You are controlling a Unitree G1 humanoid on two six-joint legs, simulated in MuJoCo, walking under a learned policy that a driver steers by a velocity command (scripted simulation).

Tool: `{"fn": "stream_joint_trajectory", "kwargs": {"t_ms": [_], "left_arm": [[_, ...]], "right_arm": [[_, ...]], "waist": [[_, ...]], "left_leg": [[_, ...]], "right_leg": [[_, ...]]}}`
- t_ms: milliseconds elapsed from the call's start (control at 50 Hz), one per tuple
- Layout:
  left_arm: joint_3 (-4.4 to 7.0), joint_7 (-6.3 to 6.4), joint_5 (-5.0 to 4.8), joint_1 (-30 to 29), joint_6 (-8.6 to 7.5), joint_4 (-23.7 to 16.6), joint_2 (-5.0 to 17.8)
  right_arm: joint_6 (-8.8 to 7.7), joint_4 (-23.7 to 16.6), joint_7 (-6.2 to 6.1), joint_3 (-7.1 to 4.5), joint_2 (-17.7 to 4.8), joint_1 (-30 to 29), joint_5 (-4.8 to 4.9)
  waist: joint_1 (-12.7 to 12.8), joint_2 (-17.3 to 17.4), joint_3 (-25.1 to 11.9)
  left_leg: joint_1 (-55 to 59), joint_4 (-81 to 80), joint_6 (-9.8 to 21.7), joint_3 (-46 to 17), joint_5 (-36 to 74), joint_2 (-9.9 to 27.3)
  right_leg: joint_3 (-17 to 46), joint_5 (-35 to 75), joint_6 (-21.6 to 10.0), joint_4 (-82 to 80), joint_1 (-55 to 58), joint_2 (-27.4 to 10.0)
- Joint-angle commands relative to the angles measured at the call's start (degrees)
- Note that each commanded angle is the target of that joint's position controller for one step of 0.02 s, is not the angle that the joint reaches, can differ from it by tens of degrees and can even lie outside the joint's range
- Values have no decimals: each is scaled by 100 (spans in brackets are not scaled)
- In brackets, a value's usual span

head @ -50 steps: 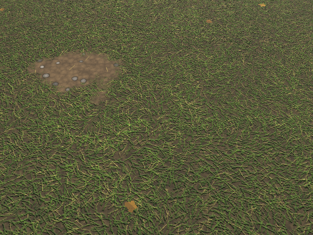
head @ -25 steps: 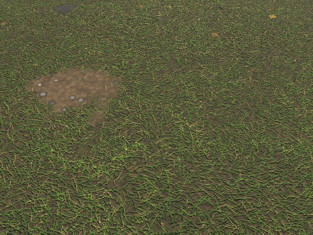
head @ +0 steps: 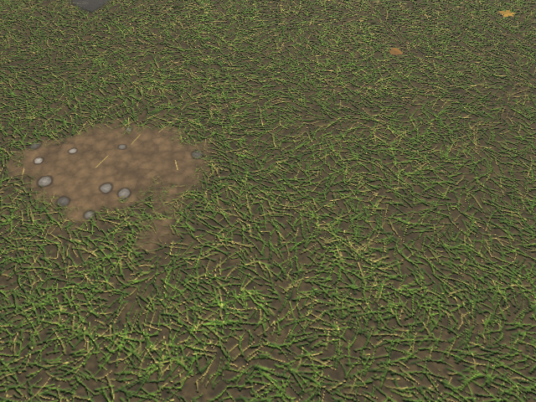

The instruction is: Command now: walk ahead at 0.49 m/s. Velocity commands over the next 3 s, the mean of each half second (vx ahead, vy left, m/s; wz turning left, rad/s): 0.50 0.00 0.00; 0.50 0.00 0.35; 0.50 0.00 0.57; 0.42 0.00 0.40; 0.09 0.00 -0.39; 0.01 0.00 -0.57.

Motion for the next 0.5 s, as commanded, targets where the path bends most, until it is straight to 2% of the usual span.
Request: {"fn": "stream_joint_trajectory", "kwargs": {"t_ms": [20, 40, 60, 80, 100, 120, 140, 160, 180, 200, 220, 240, 260, 280, 300, 320, 340, 360, 380, 400, 440, 480, 500], "left_arm": [[-13, 37, 124, -481, 47, -871, -52], [43, 51, 278, -455, 5, -935, 30], [110, 22, 425, -379, -57, -833, 106], [171, -47, 402, -416, -102, -771, 188], [164, -110, 340, -693, -96, -836, 172], [161, -154, 293, -982, -79, -968, 210], [152, -186, 272, -1303, -57, -1081, 255], [172, -208, 262, -1577, -30, -1151, 351], [201, -228, 284, -1756, -23, -1220, 432], [246, -254, 328, -1876, -29, -1252, 521], [301, -273, 335, -1776, -32, -1250, 595], [408, -287, 344, -1265, -26, -1089, 761], [565, -280, 338, -242, -28, -806, 1109], [726, -326, 331, 592, -12, -575, 1768], [646, -384, 303, 993, -20, -505, 1488], [547, -383, 335, 464, -73, -564, 1275], [483, -369, 379, -180, -82, -737, 1125], [437, -358, 415, -692, -94, -815, 976], [405, -352, 457, -988, -140, -822, 813], [390, -357, 454, -1079, -155, -788, 711], [419, -320, 435, -817, -204, -616, 776], [437, -242, 397, -520, -209, -426, 852], [428, -207, 370, -365, -198, -351, 818]], "right_arm": [[-275, -343, -35, 63, -362, -663, 3], [-281, -400, -101, -8, -601, -778, -31], [-322, -413, -181, -27, -754, -666, -158], [-355, -379, -226, -75, -885, -389, -157], [-358, -303, -258, -155, -1118, -120, -14], [-343, -285, -281, -237, -1259, -113, 110], [-289, -216, -297, -274, -1198, 4, 191], [-208, -142, -287, -307, -1131, 207, 207], [-130, -63, -264, -336, -1079, 475, 221], [-64, -7, -240, -363, -1069, 662, 194], [-6, 3, -216, -378, -1059, 747, 146], [45, -13, -195, -352, -992, 715, 109], [70, -87, -190, -267, -742, 777, 32], [-24, -156, -146, -50, -74, 1365, -50], [-160, -153, -99, -103, -312, 1143, -45], [-235, -309, -87, -247, -783, 591, 139], [-249, -479, -140, -258, -856, 68, 153], [-222, -511, -190, -275, -812, -102, 78], [-164, -465, -232, -308, -751, -19, 27], [-97, -405, -241, -315, -671, 113, 24], [-33, -351, -243, -320, -536, 110, -6], [-35, -481, -244, -334, -516, -287, -29], [-51, -549, -241, -339, -497, -529, -49]], "waist": [[325, 250, 782], [381, 460, 923], [363, 499, 633], [275, 552, 333], [156, 534, 171], [113, 526, 308], [12, 443, 436], [-117, 306, 560], [-229, 175, 575], [-294, 78, 593], [-229, 101, 479], [33, 113, 163], [374, -162, -575], [342, -1580, -1421], [514, -1649, -1952], [383, -1249, -1156], [249, -730, -626], [34, -468, -326], [-214, -539, -275], [-341, -575, -280], [-383, -429, -272], [-315, -234, -135], [-261, -193, -78]], "left_leg": [[-666, -2012, 1040, -2020, 755, 2080], [-1505, -2355, 906, -1022, 840, 1314], [-1927, -2233, 847, -525, 1200, 911], [-1816, -2226, 880, -364, 1414, 822], [-1297, -2456, 984, -554, 1465, 1077], [-702, -2485, 976, -738, 1443, 1271], [-73, -2455, 928, -809, 1451, 1399], [453, -2324, 878, -838, 1399, 1512], [850, -2159, 830, -888, 1303, 1620], [1090, -1976, 771, -899, 1364, 1637], [1273, -1658, 680, -837, 1636, 1574], [1348, -892, 562, -617, 2362, 1299], [782, 609, 369, -218, 2401, 872], [-1486, 3183, -66, 225, 333, -29], [-2317, 4154, -22, -671, -1705, -232], [-2944, 4527, 127, -836, -1390, 78], [-2921, 4266, 221, -686, -805, 387], [-2606, 3869, 216, -633, -332, 623], [-2101, 3459, 213, -716, -37, 814], [-1783, 3223, 196, -703, 90, 856], [-1721, 2869, 163, -634, 418, 834], [-2102, 2276, 72, -655, 890, 840], [-2320, 1968, 22, -665, 1152, 835]], "right_leg": [[529, 1319, -116, -2564, -1174, -900], [238, 2022, -15, -4416, -43, -711], [62, 3198, 50, -5498, 1165, -535], [-119, 4039, 112, -6106, 1849, -335], [-141, 4247, 165, -6509, 1949, -233], [41, 4177, 119, -7006, 1671, -309], [71, 4082, 33, -7422, 1311, -314], [19, 3926, -85, -7686, 1000, -292], [-55, 3677, -200, -7808, 887, -257], [-150, 3399, -309, -7870, 905, -201], [-263, 3047, -408, -7917, 1141, -106], [-435, 2864, -535, -7991, 1801, 66], [-112, 3313, -725, -7765, 3283, -151], [2286, 2314, -1636, -8300, 5532, -1549], [4188, 1157, -1808, -9419, 5956, -1850], [3676, 642, -1513, -9514, 5396, -1794], [2960, 979, -1365, -9615, 4519, -1618], [2377, 1621, -1341, -9755, 3708, -1467], [1939, 2101, -1222, -9909, 3174, -1242], [1626, 2282, -1172, -10045, 2931, -1093], [1240, 2853, -1251, -10252, 2911, -1028], [1047, 3226, -1296, -10371, 3139, -1075], [972, 3332, -1287, -10406, 3315, -1088]]}}
Next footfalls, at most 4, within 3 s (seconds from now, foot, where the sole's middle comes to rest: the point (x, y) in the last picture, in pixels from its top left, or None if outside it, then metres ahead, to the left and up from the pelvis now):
0.24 right None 0.33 -0.15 -0.77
0.84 left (266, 339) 0.65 0.07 -0.77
1.30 right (311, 240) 0.97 -0.05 -0.77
1.84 left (190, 215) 1.05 0.33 -0.77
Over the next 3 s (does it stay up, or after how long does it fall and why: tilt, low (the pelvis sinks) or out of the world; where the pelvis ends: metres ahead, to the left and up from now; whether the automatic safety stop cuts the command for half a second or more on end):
stays up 1.13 0.27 0.01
